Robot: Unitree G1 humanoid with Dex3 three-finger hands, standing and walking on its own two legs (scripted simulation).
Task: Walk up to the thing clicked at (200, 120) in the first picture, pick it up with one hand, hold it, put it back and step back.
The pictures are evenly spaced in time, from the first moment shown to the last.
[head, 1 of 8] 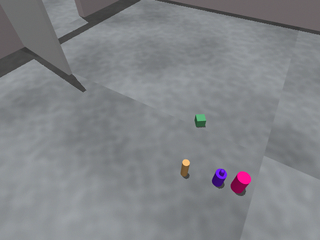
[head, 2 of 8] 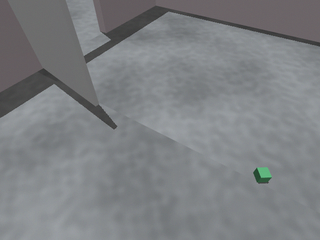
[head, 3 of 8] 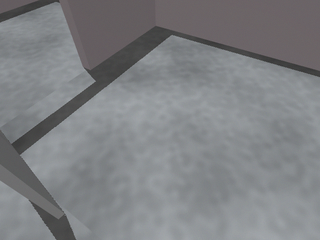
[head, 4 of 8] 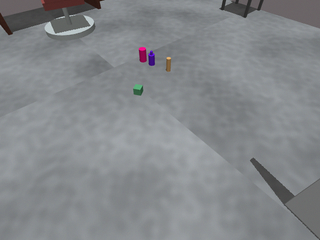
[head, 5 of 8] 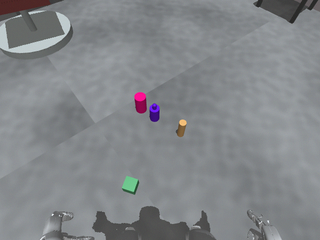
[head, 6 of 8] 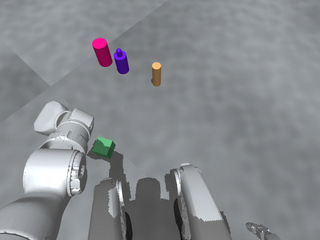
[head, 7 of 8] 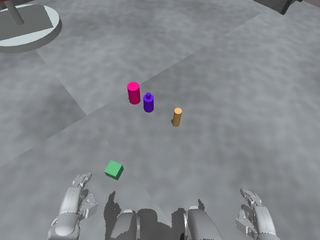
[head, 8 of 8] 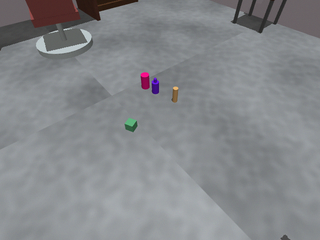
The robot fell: no
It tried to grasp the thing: yes
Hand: left
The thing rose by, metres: 0.02
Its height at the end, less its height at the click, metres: +0.00
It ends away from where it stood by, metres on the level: 0.08
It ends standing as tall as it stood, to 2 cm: yes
